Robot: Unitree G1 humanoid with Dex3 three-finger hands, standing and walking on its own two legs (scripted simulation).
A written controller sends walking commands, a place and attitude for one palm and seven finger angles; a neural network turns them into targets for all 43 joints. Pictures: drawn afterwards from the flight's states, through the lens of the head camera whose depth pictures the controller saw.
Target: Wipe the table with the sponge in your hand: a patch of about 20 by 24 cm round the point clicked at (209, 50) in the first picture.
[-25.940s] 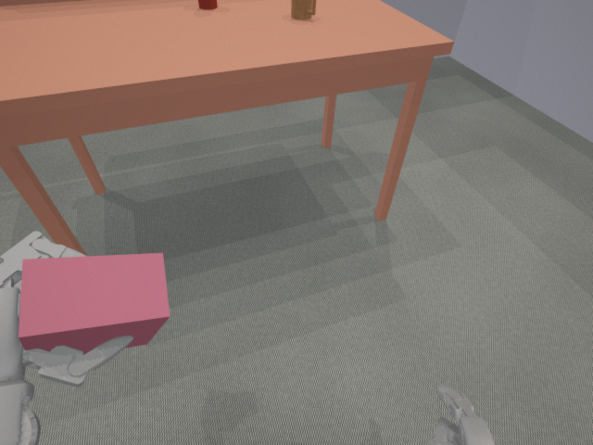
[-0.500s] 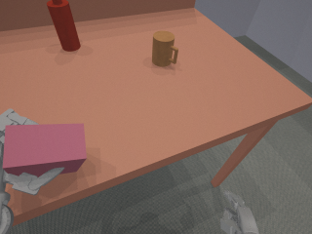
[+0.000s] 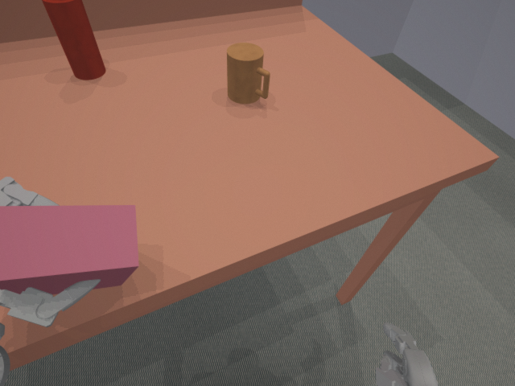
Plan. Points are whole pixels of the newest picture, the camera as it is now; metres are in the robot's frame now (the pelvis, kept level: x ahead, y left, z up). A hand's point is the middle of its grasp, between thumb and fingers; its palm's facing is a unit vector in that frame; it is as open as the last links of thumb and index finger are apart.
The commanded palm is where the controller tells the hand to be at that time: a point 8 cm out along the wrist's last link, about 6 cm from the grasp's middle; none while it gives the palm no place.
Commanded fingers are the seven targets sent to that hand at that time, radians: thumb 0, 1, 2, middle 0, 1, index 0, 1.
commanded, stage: shuffle to correct the standing spot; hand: left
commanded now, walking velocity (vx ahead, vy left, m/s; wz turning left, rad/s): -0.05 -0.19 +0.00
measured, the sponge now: (90, 252) +0.23 +0.21 +0.15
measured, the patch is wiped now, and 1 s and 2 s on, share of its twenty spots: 0.00 0.00 0.00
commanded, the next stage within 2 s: come to a stop and stand still in 1.18 s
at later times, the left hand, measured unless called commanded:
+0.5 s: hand (48, 257) +0.21 +0.24 +0.17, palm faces +0.35 -0.86 -0.38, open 10.1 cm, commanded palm +0.16 +0.28 +0.19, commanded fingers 0.00 0.10 1.30 -1.20 -1.60 -1.20 -1.60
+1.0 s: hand (54, 267) +0.20 +0.23 +0.17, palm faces +0.36 -0.86 -0.37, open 10.1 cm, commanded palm +0.15 +0.27 +0.19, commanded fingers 0.00 0.10 1.30 -1.20 -1.60 -1.20 -1.60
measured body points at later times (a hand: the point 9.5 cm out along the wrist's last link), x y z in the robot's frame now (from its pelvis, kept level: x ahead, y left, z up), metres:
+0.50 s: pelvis +0.00 +0.00 +0.00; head +0.03 +0.01 +0.45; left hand +0.19 +0.28 +0.19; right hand +0.17 -0.23 -0.08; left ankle +0.02 +0.14 -0.73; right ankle -0.02 -0.07 -0.73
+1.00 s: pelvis -0.01 -0.01 +0.00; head +0.01 +0.00 +0.45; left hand +0.18 +0.27 +0.19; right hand +0.16 -0.24 -0.08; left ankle +0.02 +0.14 -0.73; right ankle -0.02 -0.07 -0.73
